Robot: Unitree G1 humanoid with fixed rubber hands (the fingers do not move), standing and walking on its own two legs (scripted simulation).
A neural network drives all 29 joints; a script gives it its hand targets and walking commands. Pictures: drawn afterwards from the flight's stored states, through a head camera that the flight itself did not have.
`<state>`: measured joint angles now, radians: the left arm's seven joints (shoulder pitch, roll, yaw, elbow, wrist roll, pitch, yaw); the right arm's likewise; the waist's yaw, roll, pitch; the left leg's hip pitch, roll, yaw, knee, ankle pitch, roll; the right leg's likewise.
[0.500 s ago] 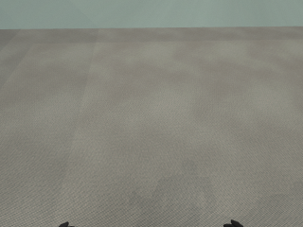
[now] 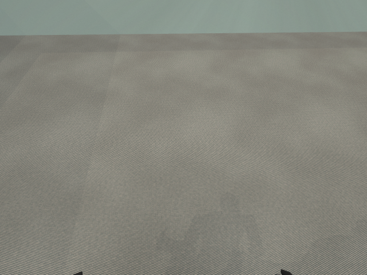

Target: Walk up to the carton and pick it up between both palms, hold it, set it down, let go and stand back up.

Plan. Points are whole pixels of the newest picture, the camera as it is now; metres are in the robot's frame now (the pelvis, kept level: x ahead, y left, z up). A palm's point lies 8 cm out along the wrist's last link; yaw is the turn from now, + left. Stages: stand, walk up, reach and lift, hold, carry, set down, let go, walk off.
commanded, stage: walk up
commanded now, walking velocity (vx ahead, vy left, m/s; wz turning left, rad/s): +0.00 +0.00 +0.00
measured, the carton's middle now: out of the picture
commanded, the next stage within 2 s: none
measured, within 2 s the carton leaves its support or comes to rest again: neither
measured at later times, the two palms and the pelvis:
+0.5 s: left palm (106, 260) +0.19 +0.17 -0.08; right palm out of the picture +0.00 -0.38 -0.10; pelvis +0.00 -0.06 +0.00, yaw -16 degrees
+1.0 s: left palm (184, 240) +0.25 +0.00 -0.12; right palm out of the picture -0.04 -0.47 -0.08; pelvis +0.05 -0.19 +0.00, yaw -38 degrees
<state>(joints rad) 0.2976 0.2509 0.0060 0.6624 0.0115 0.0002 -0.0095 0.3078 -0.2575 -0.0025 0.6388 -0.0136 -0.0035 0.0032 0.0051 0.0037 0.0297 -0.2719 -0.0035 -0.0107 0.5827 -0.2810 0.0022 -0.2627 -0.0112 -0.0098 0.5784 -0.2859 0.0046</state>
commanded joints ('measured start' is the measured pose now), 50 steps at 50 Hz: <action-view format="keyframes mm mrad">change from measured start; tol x32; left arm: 1 -7 132 42 -84 1 -25 7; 50 7 265 110 -13 98 67 -100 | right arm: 1 -11 -123 -45 -88 2 -23 -4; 50 -5 -177 -101 56 -66 -77 -81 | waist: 1 0 8 -22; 24 -3 199 -11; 29 160 -410 -76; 50 9 78 100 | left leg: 1 -2 80 -95 -120 50 31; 9 -4 80 -101 -117 61 31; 13 218 581 -431 -287 164 396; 23 10 370 136 -264 19 235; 31 -461 89 53 601 -459 25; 43 272 0 64 -54 152 41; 47 215 586 -537 -447 -524 202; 50 15 445 -294 -456 -404 178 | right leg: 1 -17 -79 98 -118 29 -41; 9 -9 -78 94 -123 34 -40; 14 -476 -88 142 558 -201 21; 27 231 14 -114 2 13 -33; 29 322 -188 426 -235 -32 -178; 40 -186 -108 436 -298 -140 -245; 50 -407 -64 122 561 -25 32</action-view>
